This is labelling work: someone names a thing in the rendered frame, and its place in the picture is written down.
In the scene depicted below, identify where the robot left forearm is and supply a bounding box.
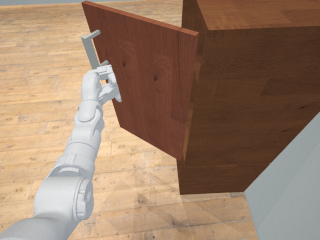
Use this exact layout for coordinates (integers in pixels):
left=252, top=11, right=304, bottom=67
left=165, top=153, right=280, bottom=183
left=33, top=100, right=105, bottom=215

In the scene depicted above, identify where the left robot hand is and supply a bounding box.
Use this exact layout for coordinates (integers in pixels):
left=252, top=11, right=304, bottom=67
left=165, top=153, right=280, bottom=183
left=81, top=64, right=122, bottom=107

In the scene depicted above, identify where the handle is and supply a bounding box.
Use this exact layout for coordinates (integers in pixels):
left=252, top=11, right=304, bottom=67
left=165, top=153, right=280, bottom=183
left=81, top=29, right=109, bottom=70

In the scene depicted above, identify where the robot left upper arm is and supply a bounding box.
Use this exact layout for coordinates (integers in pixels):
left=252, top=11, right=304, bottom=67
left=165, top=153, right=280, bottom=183
left=0, top=176, right=94, bottom=240

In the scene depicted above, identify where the cupboard door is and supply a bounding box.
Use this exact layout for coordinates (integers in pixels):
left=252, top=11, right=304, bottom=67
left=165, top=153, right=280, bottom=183
left=81, top=0, right=199, bottom=161

